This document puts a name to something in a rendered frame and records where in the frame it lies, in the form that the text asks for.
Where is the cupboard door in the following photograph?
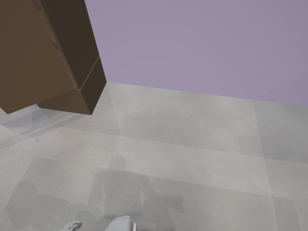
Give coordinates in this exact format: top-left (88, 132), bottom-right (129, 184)
top-left (0, 0), bottom-right (75, 114)

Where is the robot left thigh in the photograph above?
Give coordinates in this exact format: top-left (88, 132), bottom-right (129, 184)
top-left (104, 217), bottom-right (137, 231)

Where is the left robot hand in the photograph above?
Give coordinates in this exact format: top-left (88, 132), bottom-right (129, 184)
top-left (59, 220), bottom-right (82, 231)

